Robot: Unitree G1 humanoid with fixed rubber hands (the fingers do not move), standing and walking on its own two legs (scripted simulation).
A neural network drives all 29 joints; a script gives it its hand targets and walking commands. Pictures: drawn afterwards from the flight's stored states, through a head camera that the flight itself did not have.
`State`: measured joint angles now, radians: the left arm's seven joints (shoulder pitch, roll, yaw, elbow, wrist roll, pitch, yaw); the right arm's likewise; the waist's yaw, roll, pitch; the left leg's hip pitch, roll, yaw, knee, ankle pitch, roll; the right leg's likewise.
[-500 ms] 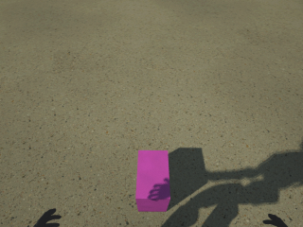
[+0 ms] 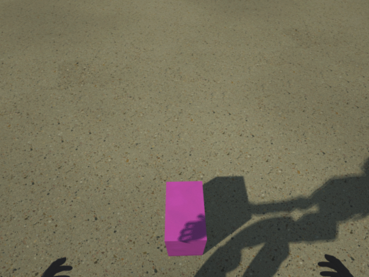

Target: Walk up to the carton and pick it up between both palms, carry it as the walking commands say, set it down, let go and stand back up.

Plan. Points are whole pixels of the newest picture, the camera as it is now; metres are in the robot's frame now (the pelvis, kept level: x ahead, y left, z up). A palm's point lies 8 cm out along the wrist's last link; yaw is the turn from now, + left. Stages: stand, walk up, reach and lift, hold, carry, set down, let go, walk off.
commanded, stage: walk up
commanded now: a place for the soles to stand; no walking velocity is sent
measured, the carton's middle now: (184, 219) +0.44 +0.01 -0.63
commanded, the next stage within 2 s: reach and lift in 1.68 s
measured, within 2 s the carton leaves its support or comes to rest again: neither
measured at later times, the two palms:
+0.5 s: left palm out of the picture +0.12 +0.31 -0.10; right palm out of the picture +0.11 -0.34 -0.09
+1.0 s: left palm out of the picture +0.12 +0.31 -0.10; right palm out of the picture +0.11 -0.33 -0.09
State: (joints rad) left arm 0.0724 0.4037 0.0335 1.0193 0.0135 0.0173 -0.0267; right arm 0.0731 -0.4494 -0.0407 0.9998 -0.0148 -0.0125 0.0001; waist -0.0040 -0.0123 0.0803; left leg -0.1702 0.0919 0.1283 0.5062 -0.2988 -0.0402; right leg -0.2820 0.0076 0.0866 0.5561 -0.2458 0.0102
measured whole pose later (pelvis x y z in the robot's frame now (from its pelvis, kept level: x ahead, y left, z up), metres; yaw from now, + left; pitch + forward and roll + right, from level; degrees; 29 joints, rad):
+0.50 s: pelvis +0.00 +0.00 +0.00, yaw -1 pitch -1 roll +1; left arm 0.09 0.40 0.03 0.98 0.02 0.02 -0.03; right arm 0.08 -0.45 -0.05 0.97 -0.01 -0.01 0.00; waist -0.01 -0.01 0.08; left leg -0.17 0.10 0.14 0.52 -0.32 -0.03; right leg -0.29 0.01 0.10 0.57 -0.26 0.01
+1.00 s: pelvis +0.00 +0.01 +0.00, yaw -1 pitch -1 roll +1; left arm 0.10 0.40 0.03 0.95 0.02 0.02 -0.03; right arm 0.10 -0.44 -0.05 0.95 -0.02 -0.01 0.00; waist 0.00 -0.02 0.08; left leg -0.17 0.09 0.15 0.52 -0.32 -0.04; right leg -0.29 0.01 0.11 0.58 -0.26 0.02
